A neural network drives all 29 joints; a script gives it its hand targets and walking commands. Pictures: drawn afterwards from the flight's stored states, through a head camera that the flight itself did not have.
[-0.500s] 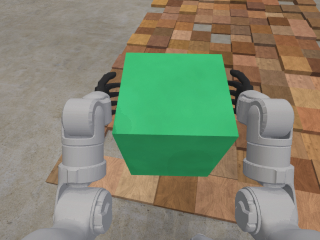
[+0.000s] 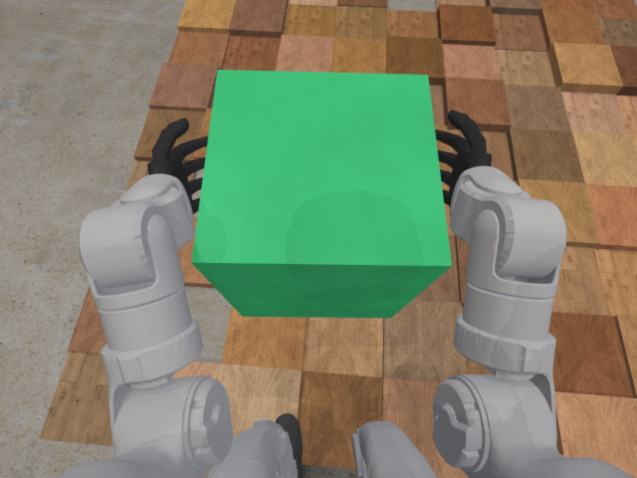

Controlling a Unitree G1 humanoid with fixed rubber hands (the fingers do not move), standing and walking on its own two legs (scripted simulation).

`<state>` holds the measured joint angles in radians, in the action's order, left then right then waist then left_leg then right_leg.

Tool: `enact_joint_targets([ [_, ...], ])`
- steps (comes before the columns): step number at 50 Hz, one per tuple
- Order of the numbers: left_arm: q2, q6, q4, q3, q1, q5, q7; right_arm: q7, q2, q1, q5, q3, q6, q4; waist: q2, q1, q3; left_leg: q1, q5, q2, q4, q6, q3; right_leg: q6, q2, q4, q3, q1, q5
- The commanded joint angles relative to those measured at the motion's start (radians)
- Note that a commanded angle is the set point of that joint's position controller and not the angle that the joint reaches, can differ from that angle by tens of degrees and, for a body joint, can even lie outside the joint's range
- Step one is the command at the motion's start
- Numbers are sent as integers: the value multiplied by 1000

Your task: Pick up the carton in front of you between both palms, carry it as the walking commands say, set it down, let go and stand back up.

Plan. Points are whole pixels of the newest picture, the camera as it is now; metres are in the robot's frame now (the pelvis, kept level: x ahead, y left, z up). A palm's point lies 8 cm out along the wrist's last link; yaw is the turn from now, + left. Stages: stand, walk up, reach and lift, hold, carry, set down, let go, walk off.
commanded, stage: carry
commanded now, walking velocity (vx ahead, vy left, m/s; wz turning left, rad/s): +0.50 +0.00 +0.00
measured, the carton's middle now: (319, 215) +0.40 -0.01 +0.03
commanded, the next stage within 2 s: none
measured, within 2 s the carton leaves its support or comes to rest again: neither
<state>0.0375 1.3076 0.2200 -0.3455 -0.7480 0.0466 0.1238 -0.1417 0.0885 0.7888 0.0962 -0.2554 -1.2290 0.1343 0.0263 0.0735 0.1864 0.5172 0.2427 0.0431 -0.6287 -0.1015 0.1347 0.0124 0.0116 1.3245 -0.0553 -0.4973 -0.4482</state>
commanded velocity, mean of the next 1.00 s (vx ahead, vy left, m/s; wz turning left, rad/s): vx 0.50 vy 0.00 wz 0.00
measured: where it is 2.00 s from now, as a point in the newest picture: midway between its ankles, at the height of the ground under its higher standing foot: (315, 117)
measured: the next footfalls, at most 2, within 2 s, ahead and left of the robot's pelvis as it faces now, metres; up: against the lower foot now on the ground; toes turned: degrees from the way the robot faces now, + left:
right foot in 0.22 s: +0.34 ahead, -0.11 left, -0.02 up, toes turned -3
left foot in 0.66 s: +0.64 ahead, +0.05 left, +0.00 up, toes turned +5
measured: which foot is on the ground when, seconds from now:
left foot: down 0.00-0.22, up 0.24-0.64, down 0.66-1.00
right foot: up 0.00-0.20, down 0.22-0.68, up 0.70-1.00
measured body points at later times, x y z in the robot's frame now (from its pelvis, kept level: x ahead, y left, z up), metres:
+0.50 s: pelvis +0.35 -0.05 +0.01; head +0.40 -0.07 +0.46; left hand +0.73 +0.12 +0.16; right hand +0.76 -0.18 +0.16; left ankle +0.39 +0.09 -0.64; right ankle +0.31 -0.11 -0.73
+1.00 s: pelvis +0.65 -0.03 +0.03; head +0.71 -0.02 +0.47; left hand +1.03 +0.09 +0.12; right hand +1.01 -0.21 +0.12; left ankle +0.60 +0.04 -0.71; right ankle +0.74 -0.17 -0.66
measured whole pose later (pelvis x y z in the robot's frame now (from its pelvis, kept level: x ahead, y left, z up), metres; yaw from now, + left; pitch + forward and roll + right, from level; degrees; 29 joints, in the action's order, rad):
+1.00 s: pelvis +0.65 -0.03 +0.03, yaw -1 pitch +6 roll -1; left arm 0.07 1.22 0.03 -0.24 -0.62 0.11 0.12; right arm -0.13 0.03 0.64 0.05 -0.24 -1.16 -0.04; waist 0.00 0.08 0.02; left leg 0.25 0.30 0.02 -0.43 -0.08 0.12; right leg -0.01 0.05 0.82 0.02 -0.68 -0.23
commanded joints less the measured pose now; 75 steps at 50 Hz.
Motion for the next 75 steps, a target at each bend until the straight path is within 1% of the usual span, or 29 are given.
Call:
enact_joint_targets([
  [1,884,-44,144,731,-715,-313,-188,183,963,700,-492,791,-10,285,-90,76,-767,-997,-617,-288,97,-105,-413,35,13,-15,-49,-455,-71],
  [4,785,-54,145,702,-617,-233,-160,198,908,759,-566,840,-15,358,-65,46,-773,-854,-532,-279,162,-106,-369,8,10,-332,13,-309,21],
  [5,758,-54,141,699,-605,-212,-151,207,890,764,-579,846,-23,350,-60,27,-756,-728,-512,-238,180,-82,-281,-9,-10,-530,54,-153,137],
  [7,702,-44,126,692,-590,-181,-140,228,864,740,-587,839,-42,277,-155,2,-713,-555,-514,-178,187,-31,-148,-16,-42,-773,122,118,402],
  [9,679,-24,78,690,-593,-183,-148,241,841,684,-574,816,-57,153,-170,-82,-710,-454,-598,-160,59,6,-73,3,-44,-871,166,365,613],
  [10,674,-13,33,688,-585,-194,-158,246,840,672,-561,805,-69,93,-109,-132,-724,-395,-573,-119,-92,31,-36,8,-45,-926,195,516,677],
  [11,682,-1,-7,688,-590,-217,-173,250,821,696,-547,789,-79,37,17,-181,-702,-238,-210,-81,-298,39,-65,2,21,-929,147,656,680],
  [12,685,15,-72,685,-606,-252,-187,252,796,693,-536,757,-94,-45,119,-155,-697,-54,247,-22,-456,32,-107,-3,159,-778,-25,770,938],
  [13,634,29,-134,662,-647,-255,-194,248,807,679,-518,709,-115,-100,295,-135,-856,136,350,19,-675,62,-177,197,368,-814,-392,953,892],
  [14,707,39,-159,681,-681,-302,-206,242,791,708,-500,674,-128,-107,253,-137,-856,211,310,-19,-803,60,-199,268,381,-868,-468,885,583],
  [15,779,43,-145,690,-741,-347,-218,238,820,759,-495,662,-139,-114,160,-139,-764,258,245,-41,-802,66,-188,256,314,-887,-407,793,527],
  [17,891,50,-125,706,-871,-422,-240,229,888,777,-462,611,-140,-160,43,-119,-698,259,177,-66,-700,72,-173,203,276,-894,-309,695,706],
  [24,1048,24,-109,706,-985,-494,-258,191,959,725,-359,540,-103,-219,79,-152,-684,334,95,-62,-428,65,-83,194,224,-905,-152,748,840],
  [29,1040,5,-154,714,-922,-482,-258,185,938,675,-333,547,-90,-245,106,-160,-616,162,-128,0,-50,56,24,160,148,-896,-5,667,969],
  [32,1041,-8,-221,708,-855,-460,-258,204,952,636,-343,554,-83,-290,121,-64,-686,-267,-277,40,160,0,84,74,118,-692,119,524,1134],
  [33,1039,-14,-241,709,-845,-447,-258,214,958,619,-357,555,-77,-300,94,-21,-744,-503,-268,-45,154,-27,-23,47,109,-555,118,364,916],
  [34,1054,-16,-259,707,-833,-438,-258,223,937,620,-361,549,-69,-304,-129,-3,-876,-806,-388,-359,105,-153,-450,12,33,-266,98,85,406],
  [35,1056,-19,-280,697,-818,-423,-258,229,964,590,-368,555,-55,-340,-296,21,-918,-905,-357,-422,199,-265,-727,-3,-114,-32,52,-128,-79],
  [39,1109,-65,-223,703,-792,-386,-229,267,1117,734,-486,648,-9,-163,-81,-17,-726,-668,-349,-326,242,-127,-471,13,34,-150,-1,-207,68],
  [49,1043,-145,-126,799,-582,-303,-177,299,1083,608,-547,769,60,-58,-140,2,-681,-735,-485,-270,225,-117,-267,-25,36,-534,99,-260,261],
  [55,974,-122,-181,808,-545,-337,-207,287,986,478,-486,739,45,-162,-142,-44,-664,-549,-650,-185,28,14,-51,29,-51,-943,245,219,436],
  [56,967,-119,-217,797,-506,-342,-216,285,974,468,-475,730,42,-187,-105,-77,-717,-409,-510,-164,-79,51,-38,52,21,-910,182,445,423],
  [57,950,-116,-237,778,-486,-340,-223,287,975,459,-469,717,36,-216,57,-95,-802,-187,-180,-108,-304,82,-27,106,244,-881,-141,681,417],
  [58,952,-122,-274,763,-503,-330,-226,289,1009,476,-465,703,33,-226,290,-124,-816,137,250,22,-516,105,-67,239,370,-916,-456,886,511],
  [59,983,-124,-274,767,-479,-342,-233,290,1022,478,-459,701,33,-230,256,-113,-781,250,310,-18,-631,81,-135,246,371,-915,-465,882,511],
  [61,1057,-134,-191,794,-563,-388,-244,287,1063,517,-467,705,40,-201,59,-121,-706,252,204,-78,-568,79,-153,197,324,-931,-306,756,618],
  [62,1082,-138,-148,809,-618,-415,-247,281,1075,526,-468,705,44,-187,39,-113,-678,225,157,-101,-504,85,-157,177,311,-957,-251,688,626],
  [69,1074,-133,-54,847,-609,-460,-250,226,1041,461,-433,726,52,-91,102,-113,-649,158,-1,-108,-179,111,-80,179,246,-1030,-37,618,554],
  [75,956,-95,-18,846,-642,-461,-233,216,920,536,-454,732,8,-8,134,-135,-594,41,-153,-56,69,69,-17,126,194,-942,67,602,662],
])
